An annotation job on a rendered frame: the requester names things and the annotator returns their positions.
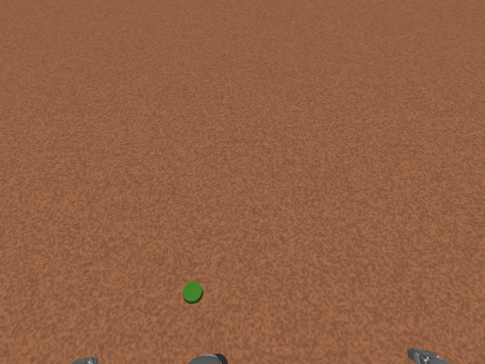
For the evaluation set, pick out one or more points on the tin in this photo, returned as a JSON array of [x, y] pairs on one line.
[[192, 292]]

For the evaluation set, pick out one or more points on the right robot hand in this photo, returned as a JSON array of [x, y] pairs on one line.
[[424, 357]]

